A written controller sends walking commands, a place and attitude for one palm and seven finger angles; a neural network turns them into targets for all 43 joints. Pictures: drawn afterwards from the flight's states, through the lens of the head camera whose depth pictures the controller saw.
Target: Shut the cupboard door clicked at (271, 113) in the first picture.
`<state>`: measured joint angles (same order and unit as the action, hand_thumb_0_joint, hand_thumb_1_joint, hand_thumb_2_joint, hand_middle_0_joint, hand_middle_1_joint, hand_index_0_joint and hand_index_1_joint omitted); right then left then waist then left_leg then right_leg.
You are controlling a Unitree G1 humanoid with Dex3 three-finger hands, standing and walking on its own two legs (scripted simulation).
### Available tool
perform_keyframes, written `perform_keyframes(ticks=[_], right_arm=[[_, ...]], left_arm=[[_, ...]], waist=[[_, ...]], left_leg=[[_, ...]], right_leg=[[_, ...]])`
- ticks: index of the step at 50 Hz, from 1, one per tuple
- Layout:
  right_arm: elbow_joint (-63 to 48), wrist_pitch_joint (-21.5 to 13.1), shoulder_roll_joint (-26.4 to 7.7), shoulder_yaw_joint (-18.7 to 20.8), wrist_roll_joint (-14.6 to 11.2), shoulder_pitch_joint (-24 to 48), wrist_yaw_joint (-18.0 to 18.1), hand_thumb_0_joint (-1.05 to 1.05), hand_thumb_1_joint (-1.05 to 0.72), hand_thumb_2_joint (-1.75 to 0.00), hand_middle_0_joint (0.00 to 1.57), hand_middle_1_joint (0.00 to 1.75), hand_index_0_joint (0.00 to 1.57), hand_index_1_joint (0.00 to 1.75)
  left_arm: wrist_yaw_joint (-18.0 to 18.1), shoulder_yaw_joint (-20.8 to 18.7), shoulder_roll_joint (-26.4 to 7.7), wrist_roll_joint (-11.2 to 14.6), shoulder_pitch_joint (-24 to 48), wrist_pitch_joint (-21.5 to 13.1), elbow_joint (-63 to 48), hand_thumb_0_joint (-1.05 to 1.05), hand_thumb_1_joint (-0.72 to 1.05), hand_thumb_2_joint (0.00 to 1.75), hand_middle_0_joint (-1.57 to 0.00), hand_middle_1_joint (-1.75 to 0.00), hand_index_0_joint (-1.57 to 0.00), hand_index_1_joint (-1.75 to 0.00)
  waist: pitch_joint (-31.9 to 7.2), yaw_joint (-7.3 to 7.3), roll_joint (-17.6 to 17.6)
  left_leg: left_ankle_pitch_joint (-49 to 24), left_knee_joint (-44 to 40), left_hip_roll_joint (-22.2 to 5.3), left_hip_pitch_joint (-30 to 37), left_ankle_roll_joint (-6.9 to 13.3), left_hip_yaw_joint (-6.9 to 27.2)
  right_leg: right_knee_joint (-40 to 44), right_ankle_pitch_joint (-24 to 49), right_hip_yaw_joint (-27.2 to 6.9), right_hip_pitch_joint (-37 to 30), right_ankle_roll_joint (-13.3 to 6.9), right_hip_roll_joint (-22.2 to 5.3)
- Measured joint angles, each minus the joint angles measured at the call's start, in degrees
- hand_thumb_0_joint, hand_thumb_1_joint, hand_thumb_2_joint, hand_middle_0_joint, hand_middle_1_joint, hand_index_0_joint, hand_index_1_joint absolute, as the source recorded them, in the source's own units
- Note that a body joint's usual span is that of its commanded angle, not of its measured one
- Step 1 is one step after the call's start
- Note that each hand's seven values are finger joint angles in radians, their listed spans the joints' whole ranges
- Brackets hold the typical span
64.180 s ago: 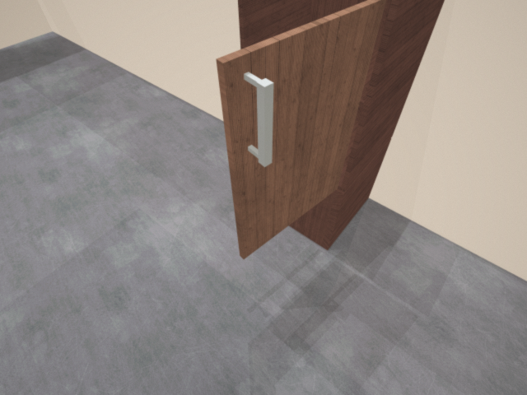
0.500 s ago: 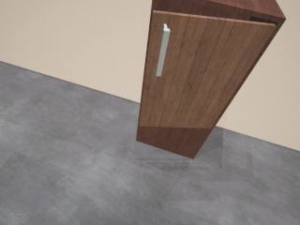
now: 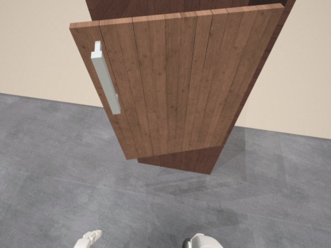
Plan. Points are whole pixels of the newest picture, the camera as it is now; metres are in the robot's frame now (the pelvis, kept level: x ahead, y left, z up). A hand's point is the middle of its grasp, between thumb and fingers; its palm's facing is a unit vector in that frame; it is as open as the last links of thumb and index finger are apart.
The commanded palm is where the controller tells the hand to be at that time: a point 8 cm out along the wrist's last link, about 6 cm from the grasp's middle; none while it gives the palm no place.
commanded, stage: come to a stop and stand still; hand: left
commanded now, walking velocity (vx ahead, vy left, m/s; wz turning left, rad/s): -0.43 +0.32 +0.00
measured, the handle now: (108, 81) +0.45 +0.13 +0.15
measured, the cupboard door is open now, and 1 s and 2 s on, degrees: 19 19 19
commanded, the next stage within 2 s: look again from close up in 1.24 s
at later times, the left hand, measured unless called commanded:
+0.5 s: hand out of the picture +0.04 +0.24 -0.17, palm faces +0.12 -0.97 -0.23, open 7.4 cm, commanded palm none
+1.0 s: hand out of the picture -0.02 +0.23 -0.16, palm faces +0.03 -0.98 -0.19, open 7.3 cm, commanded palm none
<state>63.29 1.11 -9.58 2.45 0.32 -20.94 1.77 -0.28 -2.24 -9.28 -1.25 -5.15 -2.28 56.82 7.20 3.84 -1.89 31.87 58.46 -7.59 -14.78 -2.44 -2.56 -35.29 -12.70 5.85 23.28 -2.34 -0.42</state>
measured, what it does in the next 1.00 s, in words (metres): steps on the spot: left foot, then right foot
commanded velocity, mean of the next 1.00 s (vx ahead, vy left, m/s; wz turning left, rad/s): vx -0.07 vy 0.04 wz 0.00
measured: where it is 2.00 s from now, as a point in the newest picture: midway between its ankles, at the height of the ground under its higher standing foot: outside the picture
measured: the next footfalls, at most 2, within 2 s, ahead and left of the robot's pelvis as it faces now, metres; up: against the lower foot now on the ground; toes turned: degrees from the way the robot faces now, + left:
left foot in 0.48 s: +0.02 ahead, +0.16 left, +0.00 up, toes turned +4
right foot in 0.76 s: -0.01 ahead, -0.07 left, +0.00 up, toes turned +2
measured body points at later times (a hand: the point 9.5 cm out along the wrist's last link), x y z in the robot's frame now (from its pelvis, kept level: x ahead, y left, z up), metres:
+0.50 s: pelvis +0.01 +0.04 +0.01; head +0.04 +0.05 +0.45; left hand +0.03 +0.29 -0.15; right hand +0.16 -0.20 -0.12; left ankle -0.02 +0.16 -0.73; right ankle +0.06 -0.10 -0.72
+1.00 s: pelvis -0.03 +0.06 +0.02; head -0.03 +0.06 +0.47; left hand -0.02 +0.28 -0.14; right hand -0.03 -0.16 -0.14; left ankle -0.02 +0.16 -0.72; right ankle -0.05 -0.07 -0.72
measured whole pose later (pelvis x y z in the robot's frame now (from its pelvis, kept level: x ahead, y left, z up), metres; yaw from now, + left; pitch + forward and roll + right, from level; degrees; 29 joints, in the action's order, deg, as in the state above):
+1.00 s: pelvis -0.03 +0.06 +0.02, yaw +1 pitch -2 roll +0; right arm 64.7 0.6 -8.7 0.0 0.3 -15.8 1.5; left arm 2.0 -0.4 -9.1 -0.7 -14.7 0.4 64.2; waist 1.2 0.8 0.8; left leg 10.9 22.6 0.4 -9.9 1.3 -3.7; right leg -23.3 -14.7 -2.2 6.8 0.8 -0.5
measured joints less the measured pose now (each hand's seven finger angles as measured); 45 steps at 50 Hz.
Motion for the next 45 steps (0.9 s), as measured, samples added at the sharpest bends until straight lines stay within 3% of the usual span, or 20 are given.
perform_keyframes(ticks=[2,10,16,22,24,25,28,32,35,38,39,45], right_arm=[[-1.3,0.1,-0.6,-0.1,-0.4,2.6,0.2,0.00,-0.91,-0.90,0.20,0.30,0.20,0.30],[-6.3,2.7,-3.4,1.0,0.3,13.5,-0.1,0.00,-0.91,-0.90,0.20,0.29,0.20,0.30],[-9.5,3.3,-4.2,1.4,0.5,18.7,-0.9,0.00,-0.91,-0.90,0.20,0.29,0.20,0.30],[-10.5,2.2,-3.1,0.5,0.1,18.6,-1.3,0.00,-0.91,-0.90,0.20,0.29,0.20,0.30],[-10.5,1.4,-2.7,-0.1,0.1,17.3,-1.5,0.00,-0.91,-0.90,0.20,0.29,0.20,0.30],[-10.3,0.8,-2.6,-0.3,0.3,16.2,-1.5,0.00,-0.91,-0.90,0.20,0.29,0.20,0.30],[-8.6,1.0,-0.4,-1.5,1.0,14.1,-1.0,0.00,-0.91,-0.90,0.20,0.29,0.20,0.30],[-6.7,0.9,1.3,-2.7,1.1,11.3,0.0,0.00,-0.91,-0.90,0.20,0.30,0.20,0.30],[-5.4,0.7,0.9,-2.4,0.9,10.1,0.4,0.00,-0.92,-0.90,0.20,0.30,0.20,0.30],[-4.0,0.3,0.7,-2.2,0.3,9.1,0.3,0.00,-0.92,-0.90,0.20,0.30,0.20,0.30],[-3.4,0.3,0.6,-2.1,0.0,9.1,0.2,0.00,-0.92,-0.90,0.20,0.30,0.20,0.30],[-0.9,-0.6,0.1,-2.0,-0.2,7.4,0.0,0.00,-0.92,-0.90,0.20,0.30,0.20,0.30]], left_arm=[[1.0,0.7,1.0,0.1,-0.5,0.4,0.6,0.00,0.91,0.90,-0.20,-0.30,-0.20,-0.29],[2.6,0.0,1.2,0.2,-1.4,1.4,0.4,-0.02,0.93,0.90,-0.20,-0.30,-0.20,-0.30],[2.8,-0.6,0.0,-0.3,-3.8,2.3,0.1,-0.01,0.91,0.90,-0.20,-0.30,-0.20,-0.30],[2.1,-1.0,-2.0,-0.9,-6.3,3.0,-0.2,0.00,0.91,0.90,-0.20,-0.30,-0.20,-0.30],[2.0,-1.1,-2.5,-0.7,-7.3,3.4,0.0,0.00,0.91,0.90,-0.20,-0.30,-0.20,-0.30],[1.9,-1.0,-2.6,-0.4,-7.7,3.7,0.3,0.00,0.91,0.90,-0.20,-0.30,-0.20,-0.30],[2.1,-1.3,-4.1,0.0,-8.0,5.0,1.1,0.00,0.91,0.90,-0.20,-0.30,-0.20,-0.30],[1.8,-1.2,-4.2,0.2,-8.4,5.6,2.3,0.00,0.91,0.90,-0.20,-0.30,-0.20,-0.29],[1.6,-0.7,-3.3,0.4,-8.8,5.2,2.9,0.00,0.91,0.90,-0.20,-0.30,-0.20,-0.29],[1.6,-0.1,-2.9,0.4,-9.7,4.1,3.5,0.00,0.91,0.90,-0.20,-0.30,-0.20,-0.29],[1.8,0.1,-2.5,0.4,-9.7,3.7,4.3,0.00,0.91,0.90,-0.20,-0.30,-0.20,-0.29],[1.8,1.6,-0.1,0.6,-9.5,2.8,6.7,0.00,0.91,0.90,-0.20,-0.30,-0.20,-0.29]], waist=[[-0.2,-0.34,0.3],[-1.8,-3.83,-0.2],[-2.3,-5.29,0.4],[-2.8,-6.23,2.9],[-3.5,-6.11,3.2],[-4.1,-5.85,2.9],[-3.6,-6.36,5.5],[-3.6,-6.09,5.6],[-3.9,-5.72,4.6],[-4.9,-5.48,4.9],[-5.0,-5.47,4.6],[-5.2,-3.34,1.9]], left_leg=[[-1.5,3.9,2.3,-4.2,0.2,0.7],[-6.3,4.9,8.0,-13.9,-1.2,2.1],[-8.2,3.4,8.2,-14.6,-1.4,3.6],[-8.7,-12.9,6.8,-6.3,-0.4,2.7],[-14.9,-23.4,6.2,-1.1,0.1,2.2],[-14.0,-26.5,5.9,0.4,1.5,2.3],[-13.0,-26.3,7.0,1.3,3.1,1.3],[-15.6,-29.4,7.3,2.7,3.6,0.8],[-16.7,-30.8,7.7,2.7,4.1,0.2],[-16.9,-30.3,8.7,1.5,4.2,-1.0],[-16.7,-29.9,8.7,1.2,4.1,-1.4],[-19.8,-34.1,8.2,3.5,4.0,-1.1]], right_leg=[[3.0,0.1,0.1,-2.4,-0.5,0.0],[9.5,1.8,0.7,-7.1,-1.0,-0.4],[9.3,1.8,0.7,-7.3,-0.2,-1.8],[6.8,1.4,0.4,-5.3,1.7,-4.0],[4.5,0.6,0.4,-4.1,2.7,-4.2],[2.9,-0.1,0.7,-3.3,3.3,-4.2],[-4.5,-10.4,-3.4,-1.8,3.4,-3.1],[-11.8,-12.7,-6.6,-2.4,3.2,-0.7],[-7.4,-11.6,-6.8,-6.3,3.2,-0.4],[4.8,-4.3,-7.8,-12.5,2.9,-0.9],[6.9,-5.9,-8.3,-13.4,3.0,-0.9],[10.7,-3.0,-8.0,-15.3,3.3,-0.3]])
